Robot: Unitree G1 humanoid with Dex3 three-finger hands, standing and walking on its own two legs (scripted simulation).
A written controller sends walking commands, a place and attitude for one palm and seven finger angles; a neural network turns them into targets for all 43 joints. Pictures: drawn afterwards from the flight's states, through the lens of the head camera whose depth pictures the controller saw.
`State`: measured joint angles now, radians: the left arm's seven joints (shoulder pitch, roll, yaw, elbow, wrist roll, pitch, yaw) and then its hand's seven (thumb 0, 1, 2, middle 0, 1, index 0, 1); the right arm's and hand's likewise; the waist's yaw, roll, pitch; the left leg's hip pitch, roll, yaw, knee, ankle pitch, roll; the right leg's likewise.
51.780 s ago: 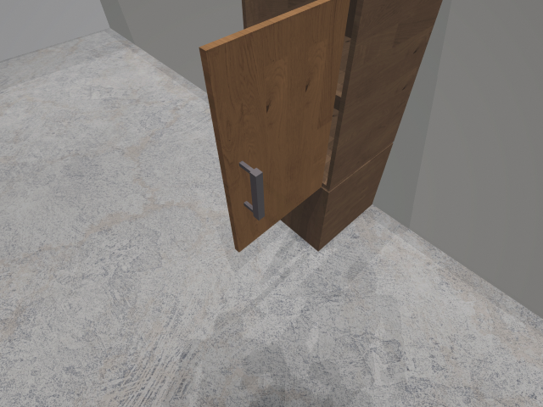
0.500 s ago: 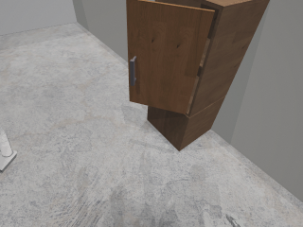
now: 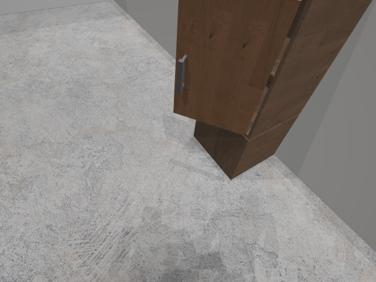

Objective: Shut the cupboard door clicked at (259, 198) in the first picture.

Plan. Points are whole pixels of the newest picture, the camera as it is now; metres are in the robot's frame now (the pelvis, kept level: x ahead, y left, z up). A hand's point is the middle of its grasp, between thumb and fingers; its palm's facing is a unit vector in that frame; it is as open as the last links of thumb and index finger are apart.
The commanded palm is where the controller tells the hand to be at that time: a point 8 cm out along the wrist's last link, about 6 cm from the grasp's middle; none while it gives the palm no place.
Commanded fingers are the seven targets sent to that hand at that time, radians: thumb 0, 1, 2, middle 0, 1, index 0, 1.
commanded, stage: let the arm hang, fingers relaxed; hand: left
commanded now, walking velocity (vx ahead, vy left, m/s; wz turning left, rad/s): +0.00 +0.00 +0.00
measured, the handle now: (182, 75) +0.88 +0.07 -0.08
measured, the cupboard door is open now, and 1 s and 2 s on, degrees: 36 36 36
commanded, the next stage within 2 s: look to check the result in 0.74 s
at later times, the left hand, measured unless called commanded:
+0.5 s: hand out of the picture +0.00 +0.22 -0.16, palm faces -0.02 -0.97 -0.25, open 7.3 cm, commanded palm none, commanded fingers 0.00 0.90 0.90 -0.20 -0.30 -0.20 -0.30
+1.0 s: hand out of the picture -0.01 +0.22 -0.16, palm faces -0.03 -0.97 -0.24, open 7.4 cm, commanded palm none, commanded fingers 0.00 0.90 0.90 -0.20 -0.30 -0.20 -0.30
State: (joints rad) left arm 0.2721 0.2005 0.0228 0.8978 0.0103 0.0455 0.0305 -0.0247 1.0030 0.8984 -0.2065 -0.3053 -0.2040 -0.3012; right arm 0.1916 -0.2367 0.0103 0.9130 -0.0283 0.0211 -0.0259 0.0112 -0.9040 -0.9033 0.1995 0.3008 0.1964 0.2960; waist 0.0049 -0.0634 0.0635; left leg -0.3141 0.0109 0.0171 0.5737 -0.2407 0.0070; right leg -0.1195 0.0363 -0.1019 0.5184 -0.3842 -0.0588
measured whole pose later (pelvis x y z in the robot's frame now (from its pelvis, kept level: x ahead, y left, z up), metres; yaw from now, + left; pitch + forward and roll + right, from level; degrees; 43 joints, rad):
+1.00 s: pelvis -0.01 +0.02 +0.01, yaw -2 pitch -2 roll +0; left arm 0.28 0.20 0.01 1.15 0.01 0.00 0.02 0.00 0.91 0.90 -0.20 -0.30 -0.20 -0.30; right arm 0.24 -0.21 0.00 1.14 -0.01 0.00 -0.03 0.01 -0.90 -0.90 0.20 0.30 0.20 0.30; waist 0.00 0.01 0.05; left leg -0.21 0.00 0.07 0.38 -0.14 0.03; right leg -0.05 0.02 -0.05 0.36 -0.28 -0.03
